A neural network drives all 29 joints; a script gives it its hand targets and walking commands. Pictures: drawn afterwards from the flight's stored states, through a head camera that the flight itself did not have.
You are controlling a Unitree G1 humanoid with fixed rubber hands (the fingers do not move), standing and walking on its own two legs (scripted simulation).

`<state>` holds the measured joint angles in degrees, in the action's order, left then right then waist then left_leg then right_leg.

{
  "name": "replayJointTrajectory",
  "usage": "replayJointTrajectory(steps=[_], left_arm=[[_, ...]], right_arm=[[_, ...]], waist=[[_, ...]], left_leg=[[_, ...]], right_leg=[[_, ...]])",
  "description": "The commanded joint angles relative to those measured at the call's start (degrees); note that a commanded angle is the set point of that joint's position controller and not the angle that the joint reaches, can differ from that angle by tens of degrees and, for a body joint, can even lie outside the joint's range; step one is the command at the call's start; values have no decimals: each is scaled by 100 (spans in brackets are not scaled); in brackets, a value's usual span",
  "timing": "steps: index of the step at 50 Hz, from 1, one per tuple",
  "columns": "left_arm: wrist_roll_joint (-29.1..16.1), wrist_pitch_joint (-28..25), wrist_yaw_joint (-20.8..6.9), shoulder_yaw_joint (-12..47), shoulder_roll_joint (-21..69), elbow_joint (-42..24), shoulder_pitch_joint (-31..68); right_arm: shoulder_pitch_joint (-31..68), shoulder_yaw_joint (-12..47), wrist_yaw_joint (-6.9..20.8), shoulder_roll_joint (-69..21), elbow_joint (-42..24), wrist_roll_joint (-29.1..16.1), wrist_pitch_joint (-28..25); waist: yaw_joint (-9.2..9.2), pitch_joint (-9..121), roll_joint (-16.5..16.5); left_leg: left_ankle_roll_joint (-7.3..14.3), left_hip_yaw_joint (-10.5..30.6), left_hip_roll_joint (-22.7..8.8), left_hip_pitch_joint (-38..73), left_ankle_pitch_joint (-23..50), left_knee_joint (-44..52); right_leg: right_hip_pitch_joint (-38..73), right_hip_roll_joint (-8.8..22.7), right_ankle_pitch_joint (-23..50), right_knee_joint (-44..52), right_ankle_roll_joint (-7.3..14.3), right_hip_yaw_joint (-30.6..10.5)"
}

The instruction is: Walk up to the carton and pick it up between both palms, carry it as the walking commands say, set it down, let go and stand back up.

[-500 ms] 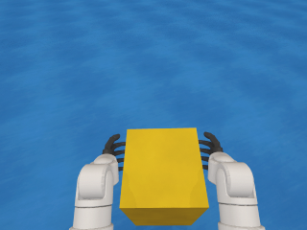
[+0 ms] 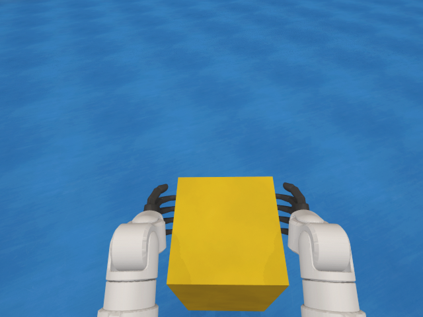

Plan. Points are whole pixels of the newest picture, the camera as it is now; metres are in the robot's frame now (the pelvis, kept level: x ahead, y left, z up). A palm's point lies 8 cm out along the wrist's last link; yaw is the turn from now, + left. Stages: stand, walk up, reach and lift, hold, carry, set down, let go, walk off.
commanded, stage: carry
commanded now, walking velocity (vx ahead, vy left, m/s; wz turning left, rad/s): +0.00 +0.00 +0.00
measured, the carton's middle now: (225, 251) +0.28 +0.00 -0.01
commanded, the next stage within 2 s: none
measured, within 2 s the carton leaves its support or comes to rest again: neither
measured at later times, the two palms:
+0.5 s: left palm (156, 218) +0.31 +0.13 +0.07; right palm (293, 219) +0.31 -0.13 +0.06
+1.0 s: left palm (161, 222) +0.31 +0.12 +0.04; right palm (293, 227) +0.31 -0.13 +0.04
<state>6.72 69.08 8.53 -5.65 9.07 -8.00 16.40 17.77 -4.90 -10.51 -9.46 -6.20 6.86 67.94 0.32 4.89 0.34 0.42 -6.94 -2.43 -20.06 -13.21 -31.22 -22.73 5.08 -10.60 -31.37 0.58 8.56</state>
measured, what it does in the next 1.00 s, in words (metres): stands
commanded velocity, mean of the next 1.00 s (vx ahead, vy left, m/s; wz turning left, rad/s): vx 0.00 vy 0.00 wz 0.00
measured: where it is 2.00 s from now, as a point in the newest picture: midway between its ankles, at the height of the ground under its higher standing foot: outside the picture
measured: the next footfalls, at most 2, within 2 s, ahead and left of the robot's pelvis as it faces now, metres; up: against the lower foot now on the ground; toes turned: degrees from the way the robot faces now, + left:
none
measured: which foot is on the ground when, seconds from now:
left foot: down 0.00-1.00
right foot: down 0.00-1.00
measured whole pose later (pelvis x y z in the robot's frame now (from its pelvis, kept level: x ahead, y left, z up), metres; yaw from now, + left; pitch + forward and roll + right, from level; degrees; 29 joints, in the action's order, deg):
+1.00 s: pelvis +0.02 +0.00 +0.00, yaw -1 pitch +2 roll +0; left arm 9.9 43.4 6.2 -5.4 8.5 11.2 13.7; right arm 13.0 -4.4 -7.9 -8.3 11.1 9.7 43.2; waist 0.0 4.5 -0.2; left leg 0.0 -7.5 -3.1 -17.5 -15.6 -31.8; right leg -20.5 4.7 -12.7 -32.0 0.2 8.1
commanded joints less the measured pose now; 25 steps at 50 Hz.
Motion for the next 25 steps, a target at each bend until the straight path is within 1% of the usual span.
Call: replayJointTrajectory(steps=[1,14,25], left_arm=[[-2355,-257,-1525,3555,5825,-454,3021],[-1972,-868,-1505,3228,5672,13,2894],[-1548,-1555,-1440,2884,5427,465,2642]], right_arm=[[2817,3640,1621,-6170,-373,-2422,-178],[2579,3237,1566,-5918,60,-1956,-811],[2393,2948,1543,-5574,421,-1617,-1495]], waist=[[-63,1672,-38],[-55,1797,-32],[-57,1773,-24]], left_leg=[[33,582,-585,370,196,575],[34,586,-623,532,523,481],[38,570,-625,569,560,498]], right_leg=[[849,548,-78,515,51,-647],[946,531,466,420,26,-597],[1015,525,592,405,-6,-578]])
